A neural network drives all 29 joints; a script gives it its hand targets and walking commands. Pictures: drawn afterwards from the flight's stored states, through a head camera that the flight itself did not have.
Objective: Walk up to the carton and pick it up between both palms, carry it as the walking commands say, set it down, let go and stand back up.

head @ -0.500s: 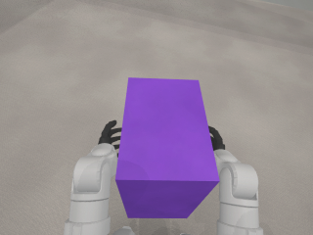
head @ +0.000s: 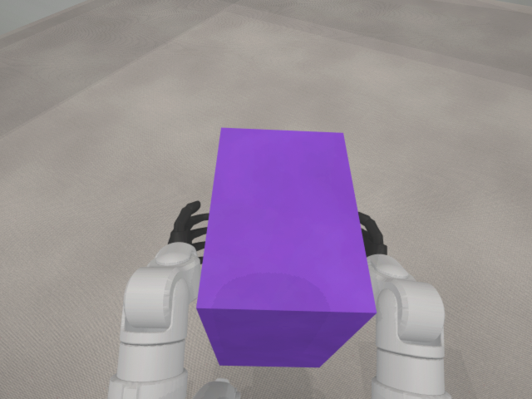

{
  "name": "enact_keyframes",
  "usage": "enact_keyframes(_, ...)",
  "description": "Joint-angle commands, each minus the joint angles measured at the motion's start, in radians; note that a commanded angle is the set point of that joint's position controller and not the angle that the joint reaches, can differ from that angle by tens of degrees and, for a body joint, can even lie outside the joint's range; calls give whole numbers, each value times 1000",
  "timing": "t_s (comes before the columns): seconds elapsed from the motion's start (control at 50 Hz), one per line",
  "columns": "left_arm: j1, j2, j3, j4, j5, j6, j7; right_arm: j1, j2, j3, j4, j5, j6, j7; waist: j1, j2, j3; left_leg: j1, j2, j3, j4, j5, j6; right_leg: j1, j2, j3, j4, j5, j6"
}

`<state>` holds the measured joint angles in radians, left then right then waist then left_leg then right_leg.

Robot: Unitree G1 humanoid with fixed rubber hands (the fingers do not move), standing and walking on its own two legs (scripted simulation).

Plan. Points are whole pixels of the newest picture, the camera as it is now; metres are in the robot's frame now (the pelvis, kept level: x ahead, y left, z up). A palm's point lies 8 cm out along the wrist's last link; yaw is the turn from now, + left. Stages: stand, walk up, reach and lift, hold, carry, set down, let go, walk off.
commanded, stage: carry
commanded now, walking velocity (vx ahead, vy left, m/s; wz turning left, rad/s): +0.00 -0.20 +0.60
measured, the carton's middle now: (275, 260) +0.32 -0.01 +0.04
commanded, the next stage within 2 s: none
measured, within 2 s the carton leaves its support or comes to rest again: neither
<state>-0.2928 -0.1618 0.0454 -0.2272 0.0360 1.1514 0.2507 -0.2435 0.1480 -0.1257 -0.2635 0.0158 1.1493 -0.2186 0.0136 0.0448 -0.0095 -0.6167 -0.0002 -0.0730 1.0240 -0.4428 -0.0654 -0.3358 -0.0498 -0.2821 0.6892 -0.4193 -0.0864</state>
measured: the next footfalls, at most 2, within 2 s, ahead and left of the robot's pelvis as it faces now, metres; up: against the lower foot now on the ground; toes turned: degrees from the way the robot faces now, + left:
left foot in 0.12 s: +0.05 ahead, +0.09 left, +0.00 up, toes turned +6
right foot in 0.42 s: +0.03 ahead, -0.17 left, +0.00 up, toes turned +8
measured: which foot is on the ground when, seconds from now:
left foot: up 0.00-0.10, down 0.12-0.42, up 0.44-0.88, down 0.90-1.00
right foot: down 0.00-0.12, up 0.14-0.40, down 0.42-1.00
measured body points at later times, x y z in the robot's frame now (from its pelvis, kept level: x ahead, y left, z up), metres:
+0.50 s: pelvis -0.01 -0.10 +0.00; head +0.03 -0.12 +0.45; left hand +0.26 +0.09 +0.08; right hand +0.32 -0.16 +0.06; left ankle -0.02 +0.08 -0.69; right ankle -0.01 -0.17 -0.72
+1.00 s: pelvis -0.06 -0.12 +0.00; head -0.04 -0.13 +0.45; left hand +0.17 +0.10 +0.08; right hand +0.27 -0.14 +0.07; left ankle -0.08 +0.00 -0.72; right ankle -0.01 -0.18 -0.72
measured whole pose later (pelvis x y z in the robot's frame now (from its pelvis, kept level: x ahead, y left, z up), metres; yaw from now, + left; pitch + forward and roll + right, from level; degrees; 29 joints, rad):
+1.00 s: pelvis -0.06 -0.12 +0.00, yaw +21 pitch +2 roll +1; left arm -0.25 -0.15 0.05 -0.26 0.02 1.13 0.23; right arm -0.24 0.15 -0.09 -0.30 0.01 1.17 -0.24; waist 0.01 0.03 0.00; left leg -0.41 -0.01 -0.02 0.70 -0.32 -0.01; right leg -0.40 -0.07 -0.23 0.73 -0.36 -0.02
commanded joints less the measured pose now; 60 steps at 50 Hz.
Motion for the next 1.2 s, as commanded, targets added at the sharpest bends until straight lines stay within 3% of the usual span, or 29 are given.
enact_keyframes(0.0, -323, -978, -461, -185, -303, -64, -157, -610, 894, 651, -299, 270, -45, 116, -2, -217, -466, 17, 28, 233, -182, 36, 54, 381, -299, 76, -59, 866, -77)
enact_keyframes(0.04, -322, -985, -480, -185, -301, -64, -153, -590, 870, 622, -294, 269, -49, 121, -18, -179, -522, 195, -11, 241, -356, 85, 71, 352, -257, 32, 57, 893, -38)
enact_keyframes(0.06, -341, -998, -494, -200, -313, -63, -153, -555, 868, 605, -282, 263, -52, 125, -46, -85, -555, 356, -5, 167, -514, 204, 87, 254, -217, 28, 154, 831, 3)
enact_keyframes(0.08, -381, -990, -509, -218, -323, -66, -152, -549, 873, 593, -286, 264, -60, 133, -69, 36, -594, 554, 99, -117, -539, 505, 156, 45, -155, 94, 256, 545, 77)
enact_keyframes(0.1, -389, -1005, -518, -234, -327, -68, -153, -562, 871, 594, -295, 268, -66, 133, -40, 318, -580, 724, 300, -516, -534, 1110, 262, -235, -6, 128, 360, -27, 133)
enact_keyframes(0.12, -416, -1002, -525, -246, -338, -77, -154, -558, 880, 592, -299, 267, -76, 132, -29, 356, -590, 801, 392, -756, -532, 1318, 332, -376, 83, 270, 491, -253, 154)
enact_keyframes(0.14, -399, -1026, -529, -246, -335, -83, -153, -542, 904, 606, -318, 263, -82, 137, -35, 193, -582, 788, 362, -696, -506, 1264, 341, -362, 61, 372, 501, -270, 134)
enact_keyframes(0.18, -441, -1041, -549, -262, -357, -96, -151, -575, 912, 615, -333, 275, -87, 143, -51, 96, -543, 755, 292, -533, -515, 1049, 285, -355, 45, 318, 397, -213, 140)
enact_keyframes(0.24, -435, -1037, -561, -330, -373, -116, -148, -545, 896, 610, -372, 284, -108, 136, -56, 207, -575, 710, 241, -471, -521, 1072, 255, -271, 81, 260, 242, -155, 143)
enact_keyframes(0.28, -408, -1035, -558, -319, -368, -111, -146, -499, 887, 612, -360, 271, -99, 131, -52, 192, -560, 689, 241, -501, -541, 998, 243, -234, 90, 272, 193, -132, 138)
enact_keyframes(0.34, -329, -997, -538, -282, -353, -94, -147, -463, 854, 616, -333, 240, -84, 123, -20, 221, -560, 478, 179, -314, -473, 849, 175, 54, 75, 200, -124, -2, 125)
enact_keyframes(0.36, -317, -986, -518, -254, -344, -83, -148, -465, 842, 619, -326, 238, -76, 117, -9, 177, -571, 341, 124, -205, -395, 677, 116, 228, -8, 222, -263, 121, 101)
enact_keyframes(0.38, -341, -962, -506, -265, -340, -84, -150, -491, 849, 637, -329, 243, -70, 115, 4, -45, -576, 109, 25, -83, -233, 308, 76, 419, -205, 401, -291, 388, 54)
enact_keyframes(0.4, -345, -953, -502, -256, -328, -80, -155, -498, 853, 644, -332, 231, -65, 115, -13, -296, -541, -79, -57, 66, -3, -183, 43, 450, -444, 593, -238, 820, -51)
enact_keyframes(0.42, -353, -944, -487, -243, -334, -75, -161, -556, 860, 647, -323, 246, -62, 114, -6, -263, -502, -132, 28, 88, 63, -227, 34, 421, -464, 539, -219, 848, -106)
enact_keyframes(0.46, -350, -941, -470, -217, -313, -66, -166, -568, 891, 653, -285, 244, -59, 111, -5, -129, -451, -125, 43, 81, 118, -110, 32, 382, -389, 408, -204, 768, -79)
enact_keyframes(0.5, -315, -951, -457, -211, -316, -70, -174, -599, 919, 681, -334, 257, -65, 109, -11, -173, -476, -146, 33, 108, 118, -15, 30, 480, -322, 335, -169, 923, -35)
enact_keyframes(0.56, -263, -922, -405, -174, -304, -71, -175, -634, 918, 700, -343, 267, -62, 95, -4, -258, -497, -133, 13, 131, 125, -24, 33, 510, -315, 336, -146, 1051, 17)
enact_keyframes(0.64, -273, -909, -409, -204, -306, -76, -175, -604, 917, 690, -309, 260, -54, 93, 4, -227, -497, -88, 14, 137, 46, -19, 35, 493, -318, 353, -155, 1017, 12)
enact_keyframes(0.76, -279, -919, -439, -196, -307, -67, -175, -584, 899, 663, -306, 251, -49, 99, 6, -223, -498, 95, 16, 153, -182, 17, 52, 363, -308, 328, -175, 831, -46)
enact_keyframes(0.82, -284, -918, -442, -168, -302, -54, -173, -553, 876, 631, -267, 237, -38, 106, -12, -199, -507, 248, -3, 175, -369, 100, 70, 285, -291, 286, -149, 685, -36)
enact_keyframes(0.84, -308, -927, -449, -181, -308, -54, -175, -569, 888, 633, -272, 242, -39, 111, -23, -187, -527, 330, 17, 135, -474, 198, 87, 233, -267, 255, -118, 583, -11)
enact_keyframes(0.86, -284, -920, -447, -163, -301, -47, -175, -568, 871, 623, -271, 238, -39, 114, -23, -92, -538, 404, 66, 27, -533, 353, 121, 178, -212, 231, -71, 466, 26)
enact_keyframes(0.9, -298, -946, -462, -167, -302, -42, -178, -526, 879, 605, -241, 227, -38, 121, -11, 169, -544, 482, 278, -292, -552, 739, 214, 32, -46, 194, 21, 98, 108)
enact_keyframes(0.94, -311, -962, -482, -167, -309, -44, -180, -481, 894, 615, -221, 211, -35, 128, -7, 144, -539, 480, 271, -233, -539, 783, 213, 72, -12, 213, -65, 8, 104)
enact_keyframes(0.98, -327, -969, -484, -166, -311, -48, -184, -486, 925, 617, -188, 206, -34, 133, -4, 51, -525, 423, 177, -89, -476, 754, 155, 182, -62, 201, -128, 206, 99)
enact_keyframes(1.04, -389, -943, -484, -187, -313, -50, -185, -533, 917, 610, -174, 207, -34, 136, -5, -33, -521, 320, 107, -17, -415, 557, 125, 263, -155, 243, -109, 445, 53)
enact_keyframes(1.12, -393, -938, -454, -129, -281, -46, -178, -569, 903, 602, -145, 195, -31, 129, -8, -130, -461, 238, 61, 18, -401, 208, 124, 214, -229, 329, -242, 237, -1)
enact_keyframes(1.18, -355, -917, -435, -107, -272, -33, -180, -550, 882, 598, -132, 189, -21, 128, -7, -137, -410, 236, 48, 35, -374, 125, 125, 124, -240, 348, -324, -33, -8)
